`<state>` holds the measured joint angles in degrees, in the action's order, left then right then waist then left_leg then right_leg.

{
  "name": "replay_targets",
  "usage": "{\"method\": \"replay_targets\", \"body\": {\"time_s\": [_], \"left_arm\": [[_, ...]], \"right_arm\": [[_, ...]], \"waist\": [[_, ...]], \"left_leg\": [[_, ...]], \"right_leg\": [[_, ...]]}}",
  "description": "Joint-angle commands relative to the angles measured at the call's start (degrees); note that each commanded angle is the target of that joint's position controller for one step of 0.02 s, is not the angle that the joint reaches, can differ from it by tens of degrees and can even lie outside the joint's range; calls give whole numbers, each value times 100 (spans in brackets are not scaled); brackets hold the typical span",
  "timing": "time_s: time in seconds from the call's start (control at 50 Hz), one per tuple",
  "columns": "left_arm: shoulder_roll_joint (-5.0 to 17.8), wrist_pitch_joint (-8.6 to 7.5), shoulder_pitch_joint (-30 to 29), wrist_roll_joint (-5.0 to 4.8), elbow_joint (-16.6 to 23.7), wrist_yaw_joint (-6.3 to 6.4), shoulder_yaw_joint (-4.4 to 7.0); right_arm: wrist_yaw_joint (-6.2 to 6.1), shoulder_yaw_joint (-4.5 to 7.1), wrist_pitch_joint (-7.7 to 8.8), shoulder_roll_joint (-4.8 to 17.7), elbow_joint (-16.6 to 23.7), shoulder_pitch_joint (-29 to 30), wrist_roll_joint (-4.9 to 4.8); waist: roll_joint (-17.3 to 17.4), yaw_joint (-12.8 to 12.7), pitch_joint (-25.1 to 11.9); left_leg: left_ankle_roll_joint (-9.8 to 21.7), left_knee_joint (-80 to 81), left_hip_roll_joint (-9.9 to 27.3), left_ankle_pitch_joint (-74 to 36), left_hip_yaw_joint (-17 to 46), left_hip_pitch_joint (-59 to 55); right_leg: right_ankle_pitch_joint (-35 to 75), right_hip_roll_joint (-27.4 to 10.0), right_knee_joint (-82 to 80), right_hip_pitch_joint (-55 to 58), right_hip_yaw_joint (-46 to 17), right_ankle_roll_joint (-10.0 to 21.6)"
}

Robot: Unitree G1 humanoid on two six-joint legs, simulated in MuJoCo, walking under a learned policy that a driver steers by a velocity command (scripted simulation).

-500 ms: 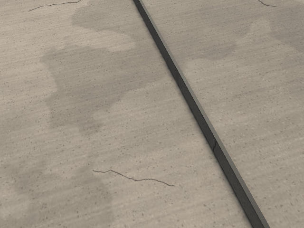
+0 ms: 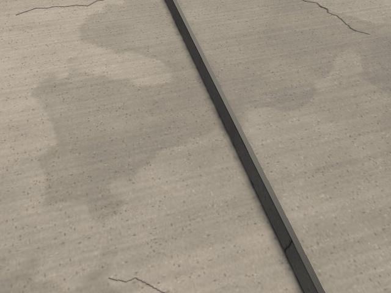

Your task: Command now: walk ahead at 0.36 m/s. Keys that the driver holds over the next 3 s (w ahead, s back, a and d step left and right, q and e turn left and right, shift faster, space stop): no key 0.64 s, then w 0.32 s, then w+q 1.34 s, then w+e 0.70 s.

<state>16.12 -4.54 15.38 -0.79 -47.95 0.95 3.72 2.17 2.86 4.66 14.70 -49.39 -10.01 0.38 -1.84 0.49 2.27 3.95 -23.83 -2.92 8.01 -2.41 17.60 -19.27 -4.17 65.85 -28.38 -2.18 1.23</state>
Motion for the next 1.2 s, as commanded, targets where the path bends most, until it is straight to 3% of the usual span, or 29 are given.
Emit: {"method": "replay_targets", "body": {"time_s": [0.02,0.06,0.14,0.26,0.28,0.3,0.32,0.34,0.36,0.4,0.46,0.5,0.52,0.56,0.64,0.68,0.74,0.78,0.82,0.86,0.88,0.9,0.92,0.94,0.96,1.0,1.02,1.12,1.2], "left_arm": [[356,49,410,68,255,77,130],[270,80,140,114,342,96,96],[111,73,-583,86,417,22,-8],[422,36,-935,142,447,-87,43],[486,12,-672,180,330,-86,75],[805,-5,-456,238,246,-45,152],[1059,29,-416,284,242,-9,180],[574,126,-294,248,163,8,76],[217,195,-344,173,134,-13,-37],[298,265,-757,174,129,-44,-64],[475,357,-1614,154,205,-3,-22],[419,392,-1309,134,26,17,-26],[393,400,-1292,142,33,35,-25],[334,354,-1281,164,-75,73,-39],[310,310,-1138,103,-322,75,-25],[245,356,-1069,67,-469,59,-27],[323,312,-1345,23,-455,33,16],[256,134,-1532,-16,-396,-39,12],[212,-17,-1441,-33,-438,-127,19],[307,-71,-694,-85,-758,-174,103],[599,-78,-97,-75,-960,-164,222],[1167,-91,617,-92,-1171,-163,399],[1074,-112,1192,-51,-1278,-202,332],[695,-168,842,8,-1229,-205,177],[565,-205,430,17,-1085,-209,120],[349,-223,75,41,-978,-196,11],[293,-201,66,74,-993,-175,-22],[658,-145,257,158,-1081,2,42],[716,-145,361,96,-1091,57,74]], "right_arm": [[-25,111,139,607,224,141,40],[-108,131,110,727,126,90,40],[-224,128,1,842,-46,-137,-5],[-277,106,-194,872,-304,-199,-68],[-289,83,-224,810,-325,-182,-95],[-295,49,-202,703,-344,-443,-18],[-257,-15,-129,472,-414,-1056,90],[-259,-102,-127,255,-544,-1234,48],[-263,-70,-215,432,-507,-907,-19],[-340,-17,-467,545,-435,-485,-74],[-403,-21,-678,400,-630,-704,21],[-384,1,-704,609,-618,-576,100],[-381,46,-664,796,-672,-481,30],[-373,-28,-508,518,-664,-217,26],[-359,-22,-347,553,-783,-311,7],[-363,-13,-385,560,-892,-493,-36],[-385,80,-357,857,-822,-631,-112],[-401,167,-211,1093,-854,-736,-174],[-393,174,-101,979,-879,-773,-196],[-348,162,-90,903,-752,-425,-208],[-341,138,-62,837,-597,-148,-205],[-338,56,2,507,-387,-43,-155],[-343,34,81,461,-311,-39,-102],[-289,111,133,649,-305,-13,-259],[-244,112,161,625,-330,-13,-351],[-220,162,105,579,-375,77,-310],[-202,176,45,517,-385,44,-282],[-152,100,-96,186,-95,636,-199],[-56,31,-118,166,194,1216,-186]], "waist": [[649,-255,-493],[599,-262,-469],[587,28,-548],[585,39,-519],[494,-123,-595],[172,-87,-834],[-481,277,-1333],[-908,128,-1791],[-859,11,-1722],[-583,68,-1221],[-626,475,-748],[-332,246,-440],[173,66,-128],[308,14,-145],[313,31,-491],[424,59,-477],[823,197,304],[1096,220,725],[1076,121,684],[917,-285,381],[543,-551,156],[-827,-696,-199],[-1422,-877,-624],[-785,-601,-359],[-486,-418,-199],[-118,-254,96],[-227,-194,96],[-136,-272,268],[-185,-401,399]], "left_leg": [[1004,1128,1489,-3031,1193,-612],[976,1096,1391,-3923,772,-560],[702,1055,1095,-3600,311,-657],[619,355,1401,-2916,737,-1372],[449,12,1246,-2645,722,-1347],[182,-458,902,-2269,593,-1109],[-100,-1050,498,-678,450,-235],[-359,-1646,281,1088,361,171],[-476,-1904,285,2330,439,309],[-544,-1884,441,2499,524,383],[-471,-425,447,699,350,-843],[-275,-13,619,727,477,-743],[-133,14,598,1609,499,-17],[-181,227,640,1458,535,242],[-292,74,604,217,470,-177],[-161,235,580,1314,492,-170],[387,833,1165,2980,1411,-226],[770,1088,1899,2613,2237,-744],[814,832,2038,1408,2185,-1075],[508,342,1607,544,1526,-584],[235,-503,1131,-374,939,-55],[-235,-2353,284,-386,26,1038],[-377,-3897,-17,2217,362,2084],[-216,-4672,297,2355,816,2592],[-57,-4793,567,1861,823,2698],[37,-4285,939,1003,783,2595],[-3,-4026,1000,773,736,2339],[-297,-2582,912,-198,573,2316],[-249,-1610,833,-944,222,1936]], "right_leg": [[328,-282,-235,-398,-113,-157],[803,-241,-887,-448,-34,-284],[2134,-17,-2623,117,139,-269],[1899,169,-3770,529,22,-13],[2396,211,-4259,1005,60,100],[4372,-108,-4266,1786,-241,269],[6182,-830,-3743,3104,-867,799],[6148,-1319,-3714,3542,-1363,1404],[5273,-1413,-3964,3279,-1628,1538],[3054,-1272,-4452,2440,-1715,1298],[888,-621,-4845,944,-983,623],[-587,-180,-4850,757,-526,169],[-490,71,-4735,1125,-251,25],[451,101,-4311,1694,-226,45],[2258,118,-3869,2042,-116,229],[993,329,-3732,1986,101,217],[-593,650,-3167,778,426,165],[-114,501,-2779,-40,483,212],[-81,344,-2890,-63,437,295],[261,478,-3613,1332,516,397],[335,311,-3936,2219,14,566],[359,-535,-4546,3390,-1685,1131],[647,-1523,-5295,4258,-3467,1677],[694,-1656,-5181,4083,-3248,1602],[705,-1484,-5198,3792,-2678,1422],[1117,-1210,-5448,3222,-1594,1076],[1287,-1051,-5571,2999,-1180,940],[1833,-939,-5954,2628,-143,884],[1912,-965,-6091,2500,503,781]]}}
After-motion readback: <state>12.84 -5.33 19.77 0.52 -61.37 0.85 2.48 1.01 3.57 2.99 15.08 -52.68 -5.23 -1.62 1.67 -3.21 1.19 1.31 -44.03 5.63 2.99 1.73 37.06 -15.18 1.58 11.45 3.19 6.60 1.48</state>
